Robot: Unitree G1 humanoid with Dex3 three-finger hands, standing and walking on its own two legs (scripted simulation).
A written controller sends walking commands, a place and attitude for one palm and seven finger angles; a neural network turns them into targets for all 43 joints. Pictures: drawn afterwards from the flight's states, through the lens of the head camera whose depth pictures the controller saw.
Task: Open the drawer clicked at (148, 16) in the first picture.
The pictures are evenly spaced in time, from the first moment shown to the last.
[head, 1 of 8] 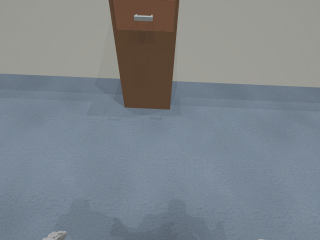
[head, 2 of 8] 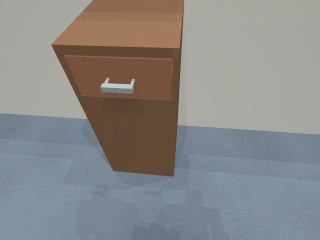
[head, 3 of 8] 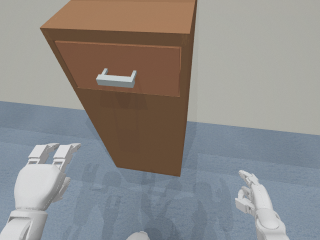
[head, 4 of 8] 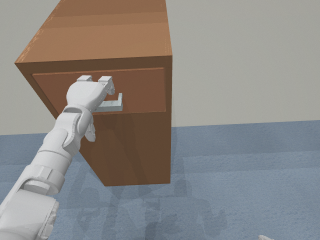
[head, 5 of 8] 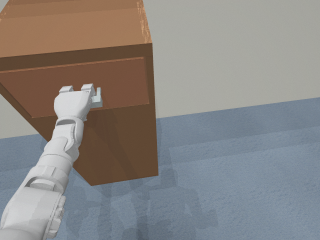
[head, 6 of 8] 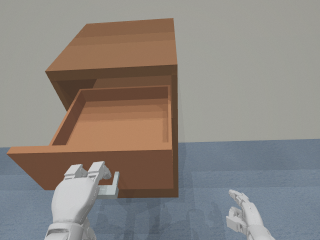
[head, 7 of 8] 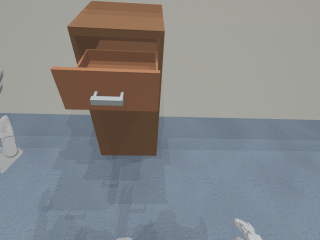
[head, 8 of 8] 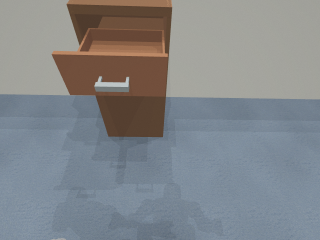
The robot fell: no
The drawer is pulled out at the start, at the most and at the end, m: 0.00 0.30 0.29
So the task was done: yes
